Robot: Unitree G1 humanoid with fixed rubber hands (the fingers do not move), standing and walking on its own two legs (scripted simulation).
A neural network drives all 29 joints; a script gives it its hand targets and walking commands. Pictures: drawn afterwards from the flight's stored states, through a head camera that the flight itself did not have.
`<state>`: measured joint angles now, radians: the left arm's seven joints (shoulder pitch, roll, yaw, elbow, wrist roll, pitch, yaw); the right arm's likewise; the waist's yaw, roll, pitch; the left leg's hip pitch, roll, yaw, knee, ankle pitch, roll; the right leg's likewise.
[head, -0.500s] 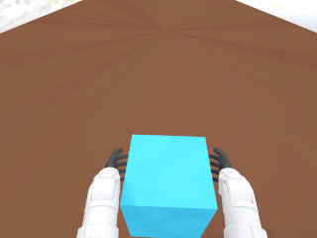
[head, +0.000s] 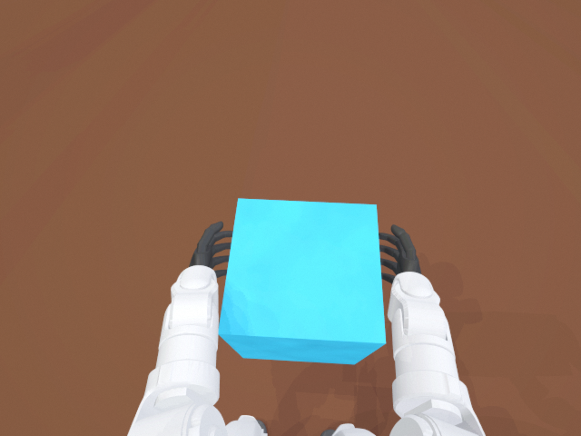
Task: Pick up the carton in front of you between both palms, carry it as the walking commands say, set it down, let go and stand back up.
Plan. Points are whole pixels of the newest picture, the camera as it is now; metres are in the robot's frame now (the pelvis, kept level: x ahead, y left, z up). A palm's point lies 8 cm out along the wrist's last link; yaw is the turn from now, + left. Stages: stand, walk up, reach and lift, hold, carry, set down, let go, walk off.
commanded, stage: set down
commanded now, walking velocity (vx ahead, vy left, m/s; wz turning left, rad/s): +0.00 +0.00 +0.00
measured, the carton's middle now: (302, 290) +0.35 +0.00 -0.11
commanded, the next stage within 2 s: none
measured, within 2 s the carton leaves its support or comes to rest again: rests again in 1.88 s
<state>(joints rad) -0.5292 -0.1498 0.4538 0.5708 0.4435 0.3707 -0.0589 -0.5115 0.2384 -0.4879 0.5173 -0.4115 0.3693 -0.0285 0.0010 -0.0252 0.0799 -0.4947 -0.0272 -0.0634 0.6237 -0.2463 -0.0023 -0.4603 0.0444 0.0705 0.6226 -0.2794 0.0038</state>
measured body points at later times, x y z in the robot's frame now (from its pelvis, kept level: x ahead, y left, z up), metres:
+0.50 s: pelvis -0.04 +0.02 -0.12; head +0.20 +0.04 +0.26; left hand +0.42 +0.17 -0.21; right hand +0.39 -0.13 -0.20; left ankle +0.04 +0.12 -0.72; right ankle +0.02 -0.12 -0.72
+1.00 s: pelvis -0.06 +0.02 -0.25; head +0.25 +0.05 +0.08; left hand +0.47 +0.18 -0.37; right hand +0.43 -0.12 -0.36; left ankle +0.04 +0.12 -0.72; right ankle +0.02 -0.12 -0.72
